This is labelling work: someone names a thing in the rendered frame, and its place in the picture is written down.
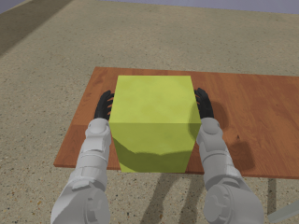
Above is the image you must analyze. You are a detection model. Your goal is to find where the carton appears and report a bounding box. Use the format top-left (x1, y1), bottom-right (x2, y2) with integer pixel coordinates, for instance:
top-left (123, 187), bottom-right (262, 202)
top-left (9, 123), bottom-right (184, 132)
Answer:
top-left (108, 76), bottom-right (202, 173)

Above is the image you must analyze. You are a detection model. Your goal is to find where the table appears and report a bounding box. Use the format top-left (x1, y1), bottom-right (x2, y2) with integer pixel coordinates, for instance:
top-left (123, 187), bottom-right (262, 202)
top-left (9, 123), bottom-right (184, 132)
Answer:
top-left (53, 66), bottom-right (299, 223)

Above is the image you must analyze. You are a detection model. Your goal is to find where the left robot hand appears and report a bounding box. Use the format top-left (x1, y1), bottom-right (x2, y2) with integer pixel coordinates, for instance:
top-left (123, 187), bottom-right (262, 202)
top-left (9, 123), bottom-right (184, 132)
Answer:
top-left (93, 90), bottom-right (115, 120)

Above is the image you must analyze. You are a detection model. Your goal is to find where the robot right upper arm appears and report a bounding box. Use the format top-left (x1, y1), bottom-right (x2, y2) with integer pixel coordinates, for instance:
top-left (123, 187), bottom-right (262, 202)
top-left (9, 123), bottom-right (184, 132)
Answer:
top-left (203, 183), bottom-right (264, 224)

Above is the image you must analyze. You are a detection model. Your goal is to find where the robot left upper arm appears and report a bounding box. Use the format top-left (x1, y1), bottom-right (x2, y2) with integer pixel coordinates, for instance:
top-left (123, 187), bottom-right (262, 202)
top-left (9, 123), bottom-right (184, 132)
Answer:
top-left (50, 187), bottom-right (111, 224)

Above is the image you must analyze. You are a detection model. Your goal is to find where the right robot hand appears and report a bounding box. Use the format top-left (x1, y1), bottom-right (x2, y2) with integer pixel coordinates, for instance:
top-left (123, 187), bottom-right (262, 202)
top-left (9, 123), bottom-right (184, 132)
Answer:
top-left (194, 88), bottom-right (214, 119)

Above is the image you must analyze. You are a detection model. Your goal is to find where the robot right forearm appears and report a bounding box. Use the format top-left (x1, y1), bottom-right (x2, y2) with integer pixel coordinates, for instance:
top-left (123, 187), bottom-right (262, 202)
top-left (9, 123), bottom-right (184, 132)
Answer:
top-left (196, 118), bottom-right (253, 193)

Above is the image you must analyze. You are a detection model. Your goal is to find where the robot left forearm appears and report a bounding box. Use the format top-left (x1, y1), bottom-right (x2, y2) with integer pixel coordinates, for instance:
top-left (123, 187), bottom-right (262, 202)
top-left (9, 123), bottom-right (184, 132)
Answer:
top-left (50, 118), bottom-right (112, 224)

